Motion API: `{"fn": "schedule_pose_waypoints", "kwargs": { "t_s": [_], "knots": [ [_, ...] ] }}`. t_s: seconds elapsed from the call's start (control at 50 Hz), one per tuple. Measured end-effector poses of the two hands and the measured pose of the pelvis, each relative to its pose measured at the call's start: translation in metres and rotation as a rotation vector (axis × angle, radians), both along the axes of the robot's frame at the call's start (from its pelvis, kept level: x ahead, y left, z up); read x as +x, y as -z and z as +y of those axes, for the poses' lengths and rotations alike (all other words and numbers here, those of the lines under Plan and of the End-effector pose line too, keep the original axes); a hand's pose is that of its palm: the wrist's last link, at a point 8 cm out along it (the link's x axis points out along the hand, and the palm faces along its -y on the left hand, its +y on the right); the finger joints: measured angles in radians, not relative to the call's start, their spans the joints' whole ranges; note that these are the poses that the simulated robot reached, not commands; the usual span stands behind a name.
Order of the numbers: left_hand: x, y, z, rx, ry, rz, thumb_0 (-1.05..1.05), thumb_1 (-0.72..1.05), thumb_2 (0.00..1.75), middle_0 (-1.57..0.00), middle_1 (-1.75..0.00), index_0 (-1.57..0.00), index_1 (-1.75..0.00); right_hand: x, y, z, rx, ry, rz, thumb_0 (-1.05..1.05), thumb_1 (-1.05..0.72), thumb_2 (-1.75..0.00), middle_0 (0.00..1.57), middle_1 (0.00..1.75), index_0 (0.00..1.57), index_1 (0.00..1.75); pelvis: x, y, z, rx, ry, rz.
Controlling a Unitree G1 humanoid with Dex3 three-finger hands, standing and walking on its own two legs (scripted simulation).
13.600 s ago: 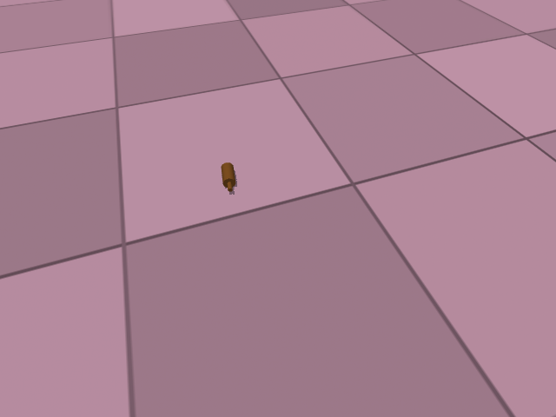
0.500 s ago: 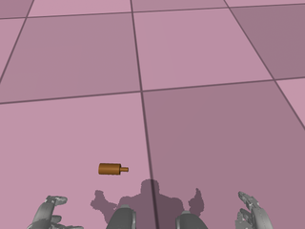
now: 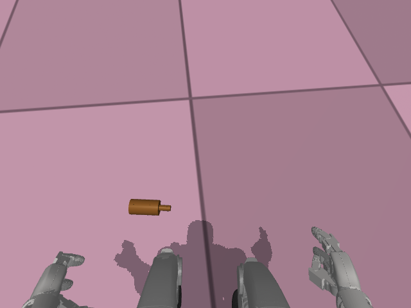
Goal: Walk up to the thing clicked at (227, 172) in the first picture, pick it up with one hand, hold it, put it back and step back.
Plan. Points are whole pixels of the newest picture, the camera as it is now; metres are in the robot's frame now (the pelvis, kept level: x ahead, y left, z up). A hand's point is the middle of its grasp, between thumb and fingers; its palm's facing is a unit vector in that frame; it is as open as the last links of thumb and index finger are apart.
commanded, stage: rise first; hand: left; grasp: from above
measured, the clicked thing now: (150, 207) +0.45 +0.25 -0.62
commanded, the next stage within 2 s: none
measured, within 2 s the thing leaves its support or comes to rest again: neither
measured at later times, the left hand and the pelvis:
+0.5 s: hand (103, 240) +0.28 +0.32 -0.34, palm faces -0.48 -0.37 -0.79, open 14.2 cm; pelvis -0.06 +0.00 -0.20, yaw -4 degrees
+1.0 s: hand (114, 219) +0.36 +0.33 -0.43, palm faces -0.46 -0.09 -0.88, open 14.2 cm; pelvis -0.08 +0.00 -0.30, yaw -8 degrees
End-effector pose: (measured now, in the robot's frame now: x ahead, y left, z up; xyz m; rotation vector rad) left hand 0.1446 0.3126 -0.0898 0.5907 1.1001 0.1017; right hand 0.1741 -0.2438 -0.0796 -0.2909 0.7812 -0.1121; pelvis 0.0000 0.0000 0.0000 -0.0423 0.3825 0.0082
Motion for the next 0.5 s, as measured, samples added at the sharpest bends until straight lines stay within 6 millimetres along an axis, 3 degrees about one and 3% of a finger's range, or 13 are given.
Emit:
{"fn": "schedule_pose_waypoints", "kwargs": {
  "t_s": [0.12,0.28,0.38,0.5],
  "knots": [
    [0.021,0.04,0.01,0.073,0.127,-0.019,0.0,-0.59,0.99,-0.1,-1.05,-0.09,-1.06,-0.004,0.04,-0.006,-0.014,-0.028,0.015,0.01,-0.92,-0.9,0.21,0.3,0.2,0.3,-0.011,0.036,-0.001,0.002,0.007,0.066],
    [0.08,0.109,0.015,0.194,0.384,-0.122,0.0,-0.57,0.99,-0.1,-1.05,-0.09,-1.05,-0.018,0.126,-0.023,-0.037,-0.035,0.099,0.01,-0.91,-0.9,0.21,0.3,0.2,0.3,-0.029,0.108,-0.002,0.0,0.027,0.169],
    [0.111,0.149,0.017,0.278,0.498,-0.163,0.0,-0.57,1.01,-0.1,-1.04,-0.08,-1.05,-0.039,0.183,-0.028,-0.034,-0.026,0.19,0.01,-0.91,-0.9,0.2,0.3,0.2,0.3,-0.042,0.153,-0.003,-0.007,0.04,0.202],
    [0.14,0.191,0.021,0.359,0.623,-0.182,0.0,-0.57,1.03,-0.09,-1.03,-0.07,-1.05,-0.078,0.243,-0.03,-0.024,-0.013,0.32,0.01,-0.9,-0.9,0.2,0.3,0.2,0.3,-0.057,0.199,-0.004,-0.016,0.055,0.217]
  ]
}}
